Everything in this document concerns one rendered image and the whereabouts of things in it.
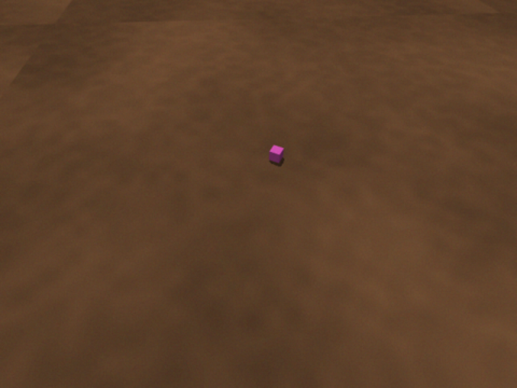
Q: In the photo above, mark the cube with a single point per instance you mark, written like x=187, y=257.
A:
x=276, y=153

